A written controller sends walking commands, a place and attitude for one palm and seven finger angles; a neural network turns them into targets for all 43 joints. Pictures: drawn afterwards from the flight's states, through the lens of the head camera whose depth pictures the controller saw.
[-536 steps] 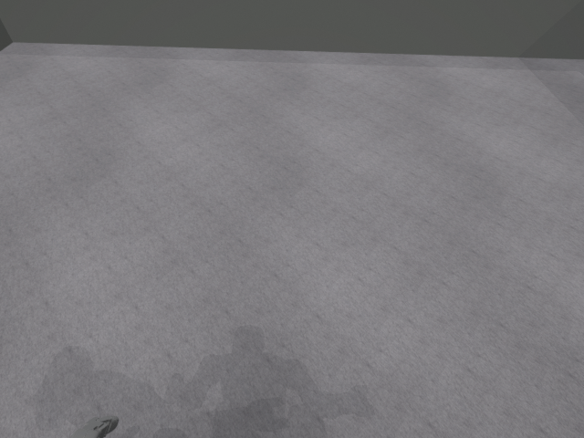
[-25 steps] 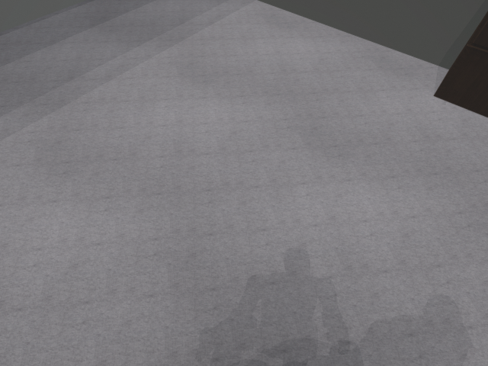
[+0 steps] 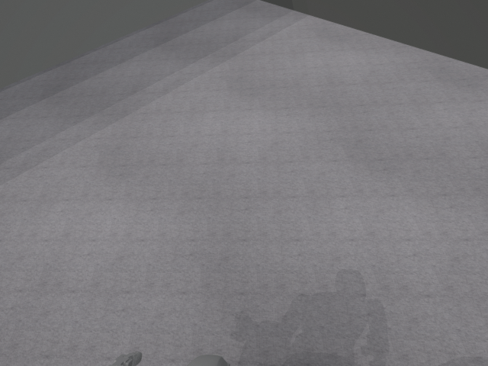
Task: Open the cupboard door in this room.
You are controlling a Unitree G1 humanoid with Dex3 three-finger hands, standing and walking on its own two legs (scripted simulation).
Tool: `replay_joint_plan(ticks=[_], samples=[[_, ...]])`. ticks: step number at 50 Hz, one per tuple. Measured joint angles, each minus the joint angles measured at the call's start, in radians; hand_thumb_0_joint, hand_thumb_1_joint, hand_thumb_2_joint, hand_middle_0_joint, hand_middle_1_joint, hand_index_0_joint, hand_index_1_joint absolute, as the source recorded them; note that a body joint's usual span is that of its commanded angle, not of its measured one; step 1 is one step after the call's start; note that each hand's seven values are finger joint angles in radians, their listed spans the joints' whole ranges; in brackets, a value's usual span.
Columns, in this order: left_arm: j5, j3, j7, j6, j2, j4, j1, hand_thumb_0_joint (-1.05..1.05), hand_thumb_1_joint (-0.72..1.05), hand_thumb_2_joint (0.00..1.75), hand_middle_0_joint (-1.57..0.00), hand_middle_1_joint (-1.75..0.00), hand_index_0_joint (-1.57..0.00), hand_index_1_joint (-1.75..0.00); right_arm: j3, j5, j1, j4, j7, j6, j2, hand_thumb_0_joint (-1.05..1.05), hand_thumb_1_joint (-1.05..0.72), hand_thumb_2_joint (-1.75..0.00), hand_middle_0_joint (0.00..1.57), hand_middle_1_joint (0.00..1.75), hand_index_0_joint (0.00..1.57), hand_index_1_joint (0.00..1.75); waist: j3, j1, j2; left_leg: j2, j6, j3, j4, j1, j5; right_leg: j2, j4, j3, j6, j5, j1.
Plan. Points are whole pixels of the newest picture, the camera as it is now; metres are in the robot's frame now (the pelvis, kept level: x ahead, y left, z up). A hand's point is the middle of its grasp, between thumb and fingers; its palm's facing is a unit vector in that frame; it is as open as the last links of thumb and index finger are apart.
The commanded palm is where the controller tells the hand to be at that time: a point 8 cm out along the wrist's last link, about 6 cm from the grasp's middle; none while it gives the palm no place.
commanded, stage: turn or walk to find it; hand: left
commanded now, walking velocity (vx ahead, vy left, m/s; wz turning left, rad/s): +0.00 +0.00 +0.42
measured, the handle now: out of the picture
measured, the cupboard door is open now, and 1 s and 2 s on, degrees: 0 0 0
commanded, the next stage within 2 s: none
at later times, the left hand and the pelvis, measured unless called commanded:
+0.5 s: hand out of the picture -0.03 +0.25 -0.18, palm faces +0.26 -0.93 -0.24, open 7.4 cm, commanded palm none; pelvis -0.01 +0.04 +0.00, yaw +13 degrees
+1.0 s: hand out of the picture +0.00 +0.18 -0.13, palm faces +0.41 -0.86 -0.30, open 7.4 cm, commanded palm none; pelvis -0.02 -0.03 +0.01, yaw +25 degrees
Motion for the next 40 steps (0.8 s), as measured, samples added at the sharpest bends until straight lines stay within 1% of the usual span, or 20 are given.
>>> replay_joint_plan(ticks=[1, 3, 5, 7, 10, 14, 16, 17, 18, 19, 20, 21, 22, 24, 27, 30, 33, 38, 40], samples=[[0.0, -0.001, 0.001, 0.002, -0.005, 0.002, 0.01, 0.01, 0.9, 0.9, -0.2, -0.29, -0.2, -0.3, -0.003, -0.001, 0.001, 0.001, 0.003, 0.002, -0.006, 0.01, -0.91, -0.9, 0.2, 0.3, 0.2, 0.3, 0.001, 0.0, -0.001, 0.005, -0.004, 0.009, 0.072, -0.019, 0.014, -0.005, -0.016, -0.007, -0.001, 0.007, 0.01], [0.0, -0.005, 0.001, 0.003, -0.012, 0.009, 0.027, 0.01, 0.9, 0.9, -0.2, -0.29, -0.2, -0.3, -0.007, -0.002, 0.005, 0.003, 0.006, 0.002, -0.017, 0.01, -0.91, -0.9, 0.2, 0.3, 0.2, 0.3, 0.004, -0.004, -0.002, 0.023, -0.016, 0.019, 0.158, -0.041, 0.053, -0.011, -0.044, -0.025, -0.001, 0.02, 0.027], [0.0, -0.007, 0.001, 0.002, -0.016, 0.017, 0.04, 0.01, 0.9, 0.9, -0.2, -0.29, -0.2, -0.3, -0.007, -0.001, 0.01, 0.006, 0.007, 0.002, -0.022, 0.01, -0.91, -0.9, 0.2, 0.3, 0.2, 0.3, 0.009, -0.008, -0.006, 0.041, -0.029, 0.023, 0.182, -0.043, 0.076, -0.017, -0.061, -0.047, -0.002, 0.026, 0.039], [0.001, -0.008, 0.001, -0.001, -0.017, 0.022, 0.051, 0.01, 0.9, 0.9, -0.2, -0.29, -0.2, -0.3, -0.004, 0.0, 0.013, 0.013, 0.007, 0.005, -0.023, 0.01, -0.91, -0.9, 0.2, 0.3, 0.2, 0.3, 0.014, -0.004, -0.014, 0.058, -0.039, 0.029, 0.156, -0.027, 0.074, -0.023, -0.069, -0.069, -0.001, 0.027, 0.046], [0.005, -0.007, 0.002, -0.004, -0.014, 0.029, 0.068, 0.01, 0.9, 0.9, -0.2, -0.29, -0.2, -0.3, 0.005, 0.003, 0.006, 0.024, 0.005, 0.01, -0.019, 0.01, -0.91, -0.9, 0.2, 0.3, 0.19, 0.3, 0.023, 0.009, -0.03, 0.074, -0.046, 0.047, 0.053, 0.017, 0.037, -0.034, -0.065, -0.094, 0.002, 0.022, 0.048], [0.01, 0.001, 0.0, 0.001, 0.007, 0.044, 0.085, 0.01, 0.9, 0.9, -0.2, -0.29, -0.21, -0.3, 0.019, 0.009, -0.021, 0.022, 0.003, 0.004, -0.004, 0.01, -0.91, -0.9, 0.2, 0.3, 0.19, 0.3, 0.037, 0.031, -0.057, 0.08, -0.038, 0.088, -0.14, 0.093, 0.006, -0.055, -0.03, -0.126, 0.016, 0.003, 0.039], [0.009, 0.007, -0.001, 0.006, 0.024, 0.056, 0.091, 0.01, 0.9, 0.9, -0.2, -0.3, -0.21, -0.3, 0.026, 0.012, -0.035, 0.013, 0.003, -0.006, 0.004, 0.01, -0.91, -0.9, 0.2, 0.3, 0.19, 0.3, 0.039, 0.037, -0.069, 0.077, -0.03, 0.112, -0.26, 0.14, 0.049, -0.067, 0.003, -0.144, 0.03, -0.014, 0.03], [0.005, 0.011, -0.001, 0.01, 0.032, 0.061, 0.097, 0.01, 0.9, 0.9, -0.2, -0.3, -0.21, -0.3, 0.03, 0.012, -0.039, 0.005, 0.004, -0.014, 0.006, 0.01, -0.91, -0.9, 0.2, 0.3, 0.19, 0.3, 0.036, 0.037, -0.073, 0.076, -0.024, 0.123, -0.34, 0.172, 0.11, -0.074, 0.03, -0.154, 0.039, -0.028, 0.021], [0.001, 0.015, -0.002, 0.016, 0.042, 0.064, 0.102, 0.01, 0.9, 0.9, -0.2, -0.3, -0.21, -0.3, 0.032, 0.01, -0.043, -0.001, 0.005, -0.024, 0.009, 0.01, -0.91, -0.9, 0.2, 0.3, 0.19, 0.3, 0.031, 0.038, -0.08, 0.071, 0.007, 0.126, -0.388, 0.19, 0.148, -0.084, 0.07, -0.158, 0.048, -0.047, 0.004], [-0.004, 0.02, -0.001, 0.027, 0.057, 0.071, 0.099, 0.01, 0.9, 0.9, -0.2, -0.29, -0.2, -0.3, 0.033, 0.008, -0.052, -0.005, 0.004, -0.033, 0.02, 0.01, -0.91, -0.9, 0.2, 0.3, 0.19, 0.3, 0.034, 0.042, -0.1, 0.057, 0.032, 0.129, -0.375, 0.183, 0.14, -0.092, 0.134, -0.129, 0.061, -0.111, -0.022], [-0.005, 0.023, 0.002, 0.039, 0.068, 0.076, 0.095, 0.01, 0.9, 0.9, -0.2, -0.29, -0.2, -0.3, 0.037, 0.007, -0.059, -0.011, 0.004, -0.038, 0.029, 0.01, -0.91, -0.9, 0.2, 0.3, 0.19, 0.3, 0.037, 0.047, -0.113, 0.051, 0.045, 0.131, -0.363, 0.18, 0.127, -0.084, 0.213, -0.089, 0.068, -0.174, -0.053], [-0.005, 0.025, 0.004, 0.05, 0.077, 0.081, 0.092, 0.01, 0.9, 0.9, -0.2, -0.29, -0.2, -0.3, 0.042, 0.006, -0.063, -0.016, 0.003, -0.043, 0.036, 0.01, -0.91, -0.9, 0.2, 0.3, 0.2, 0.3, 0.037, 0.05, -0.118, 0.049, 0.052, 0.13, -0.365, 0.184, 0.121, -0.07, 0.291, -0.055, 0.072, -0.209, -0.083], [-0.004, 0.028, 0.005, 0.058, 0.082, 0.086, 0.087, 0.01, 0.9, 0.9, -0.2, -0.29, -0.2, -0.3, 0.045, 0.004, -0.064, -0.02, -0.001, -0.047, 0.042, 0.01, -0.91, -0.9, 0.2, 0.3, 0.2, 0.3, 0.033, 0.048, -0.116, 0.049, 0.055, 0.124, -0.378, 0.189, 0.124, -0.057, 0.359, -0.031, 0.076, -0.217, -0.11], [-0.005, 0.031, 0.002, 0.064, 0.086, 0.09, 0.07, 0.01, 0.91, 0.9, -0.2, -0.29, -0.2, -0.3, 0.05, 0.002, -0.063, -0.027, -0.01, -0.05, 0.048, 0.01, -0.91, -0.9, 0.2, 0.3, 0.2, 0.3, 0.028, 0.041, -0.104, 0.048, 0.057, 0.105, -0.416, 0.201, 0.148, -0.039, 0.456, 0.002, 0.082, -0.186, -0.153], [-0.006, 0.031, -0.006, 0.053, 0.086, 0.076, 0.047, 0.01, 0.91, 0.9, -0.2, -0.29, -0.2, -0.3, 0.055, 0.003, -0.059, -0.027, -0.014, -0.053, 0.051, 0.01, -0.9, -0.9, 0.2, 0.3, 0.2, 0.3, 0.022, 0.04, -0.088, 0.04, 0.062, 0.085, -0.475, 0.22, 0.188, -0.03, 0.509, 0.04, 0.092, -0.125, -0.191], [-0.007, 0.03, -0.006, 0.046, 0.084, 0.058, 0.024, 0.01, 0.91, 0.9, -0.2, -0.29, -0.2, -0.3, 0.055, 0.004, -0.047, -0.026, -0.014, -0.056, 0.055, 0.01, -0.9, -0.9, 0.2, 0.3, 0.2, 0.3, 0.015, 0.034, -0.079, 0.029, 0.062, 0.069, -0.511, 0.231, 0.213, -0.029, 0.494, 0.066, 0.102, -0.096, -0.2], [-0.008, 0.028, -0.004, 0.046, 0.078, 0.042, -0.001, 0.01, 0.91, 0.9, -0.2, -0.29, -0.2, -0.3, 0.052, 0.001, -0.029, -0.025, -0.011, -0.053, 0.057, 0.01, -0.9, -0.9, 0.2, 0.3, 0.2, 0.3, 0.008, 0.022, -0.071, 0.02, 0.058, 0.051, -0.522, 0.23, 0.226, -0.024, 0.439, 0.078, 0.108, -0.099, -0.187], [-0.013, 0.021, -0.002, 0.043, 0.058, 0.016, -0.041, 0.01, 0.91, 0.9, -0.2, -0.29, -0.2, -0.3, 0.04, -0.005, 0.003, -0.02, -0.008, -0.042, 0.05, 0.01, -0.9, -0.9, 0.21, 0.3, 0.2, 0.3, 0.007, -0.007, -0.049, 0.011, 0.037, 0.014, -0.502, 0.206, 0.231, 0.001, 0.262, 0.076, 0.1, -0.122, -0.124], [-0.016, 0.016, -0.002, 0.034, 0.047, 0.005, -0.051, 0.01, 0.91, 0.9, -0.2, -0.29, -0.2, -0.3, 0.034, -0.006, 0.016, -0.016, -0.008, -0.036, 0.042, 0.01, -0.9, -0.9, 0.21, 0.3, 0.2, 0.3, 0.006, -0.015, -0.038, 0.007, 0.024, -0.002, -0.482, 0.188, 0.229, 0.015, 0.159, 0.07, 0.093, -0.089, -0.083]])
